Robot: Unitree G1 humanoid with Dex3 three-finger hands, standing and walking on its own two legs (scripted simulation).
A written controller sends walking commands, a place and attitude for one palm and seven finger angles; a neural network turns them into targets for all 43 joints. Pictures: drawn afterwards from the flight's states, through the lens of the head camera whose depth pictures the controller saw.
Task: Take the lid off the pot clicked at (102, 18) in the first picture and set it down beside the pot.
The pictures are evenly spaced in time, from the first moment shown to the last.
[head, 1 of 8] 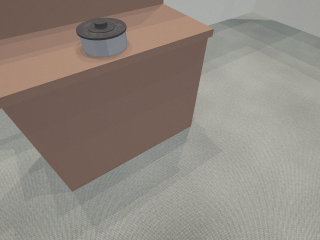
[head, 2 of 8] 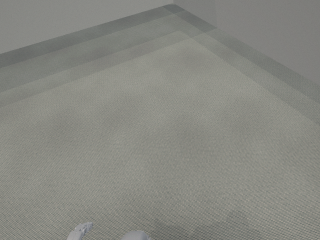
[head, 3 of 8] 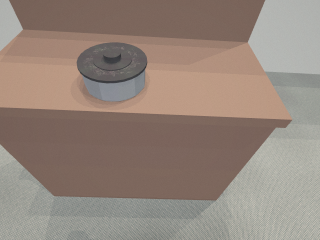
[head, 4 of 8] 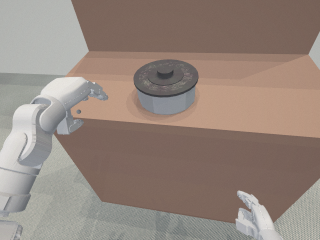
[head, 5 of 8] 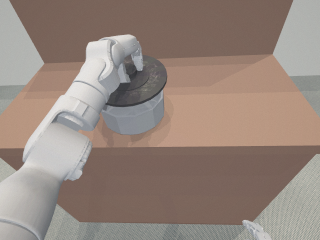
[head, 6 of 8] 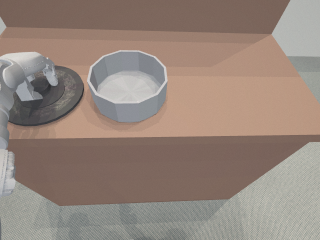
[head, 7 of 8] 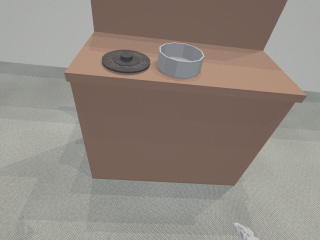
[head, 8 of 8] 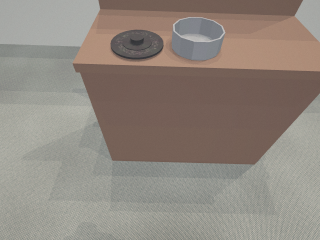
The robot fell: no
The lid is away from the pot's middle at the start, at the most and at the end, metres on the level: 0.00 0.25 0.24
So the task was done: yes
